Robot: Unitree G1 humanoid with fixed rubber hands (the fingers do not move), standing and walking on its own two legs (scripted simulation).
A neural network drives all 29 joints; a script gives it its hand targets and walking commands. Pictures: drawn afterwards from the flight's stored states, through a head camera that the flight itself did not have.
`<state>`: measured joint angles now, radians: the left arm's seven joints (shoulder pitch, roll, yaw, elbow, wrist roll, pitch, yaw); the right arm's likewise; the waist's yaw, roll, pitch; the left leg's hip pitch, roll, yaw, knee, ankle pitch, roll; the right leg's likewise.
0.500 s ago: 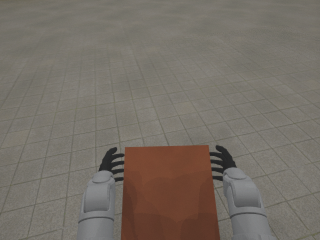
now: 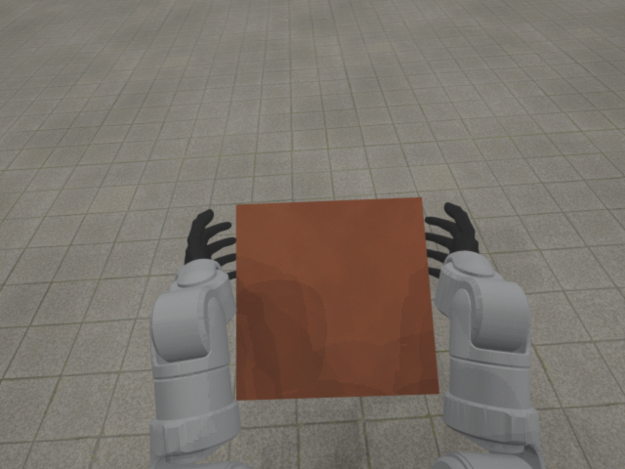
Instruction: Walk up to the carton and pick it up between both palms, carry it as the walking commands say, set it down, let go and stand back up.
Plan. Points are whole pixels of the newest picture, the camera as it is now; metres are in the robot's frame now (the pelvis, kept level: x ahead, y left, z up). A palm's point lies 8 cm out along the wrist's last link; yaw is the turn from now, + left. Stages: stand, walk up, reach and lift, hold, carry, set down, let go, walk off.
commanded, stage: carry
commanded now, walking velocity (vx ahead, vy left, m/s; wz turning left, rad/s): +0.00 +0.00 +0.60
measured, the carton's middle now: (330, 295) +0.35 -0.01 +0.02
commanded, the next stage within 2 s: none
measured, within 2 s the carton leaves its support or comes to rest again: neither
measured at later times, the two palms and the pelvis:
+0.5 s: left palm (57, 366) +0.23 +0.29 +0.10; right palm (313, 270) +0.34 +0.01 +0.10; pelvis -0.03 +0.02 +0.00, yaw +19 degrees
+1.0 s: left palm (14, 463) +0.14 +0.27 +0.13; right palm (328, 311) +0.26 +0.00 +0.13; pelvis -0.07 +0.01 +0.00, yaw +23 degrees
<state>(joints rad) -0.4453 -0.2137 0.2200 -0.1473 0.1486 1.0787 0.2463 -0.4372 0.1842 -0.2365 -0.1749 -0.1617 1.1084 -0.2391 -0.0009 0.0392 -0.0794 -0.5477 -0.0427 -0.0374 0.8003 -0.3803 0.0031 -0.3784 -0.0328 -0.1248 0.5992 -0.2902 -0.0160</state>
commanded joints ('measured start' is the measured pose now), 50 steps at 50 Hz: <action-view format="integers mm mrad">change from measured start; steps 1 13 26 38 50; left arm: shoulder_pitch -472 -611 -585 -426 -529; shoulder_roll -783 -777 -852 -811 -846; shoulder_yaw -619 -635 -720 -632 -674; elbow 10 -34 -82 -79 -2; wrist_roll -329 -359 -419 -345 -376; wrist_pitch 53 67 31 63 107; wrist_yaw -216 -193 -230 -237 -256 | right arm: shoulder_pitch -573 -564 -538 -538 -515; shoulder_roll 847 850 863 887 897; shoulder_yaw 679 591 637 740 623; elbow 14 100 -35 -86 62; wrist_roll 378 357 332 429 354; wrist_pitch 48 44 -2 47 69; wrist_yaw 203 183 191 216 223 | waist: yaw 5 -31 -25 -2 2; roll -163 288 123 -227 1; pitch -272 -412 -470 -360 -268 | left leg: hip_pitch -137 664 520 172 228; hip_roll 85 420 270 32 188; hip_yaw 83 -328 -195 133 -8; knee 308 -237 -268 -209 -395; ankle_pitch -127 1309 843 52 56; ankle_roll -31 190 174 9 32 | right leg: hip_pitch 299 -266 -93 299 100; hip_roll -415 -85 -14 -219 -117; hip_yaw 273 -41 52 104 110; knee -188 380 212 -73 -136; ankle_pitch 529 -374 -165 714 42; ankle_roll -142 150 116 -91 13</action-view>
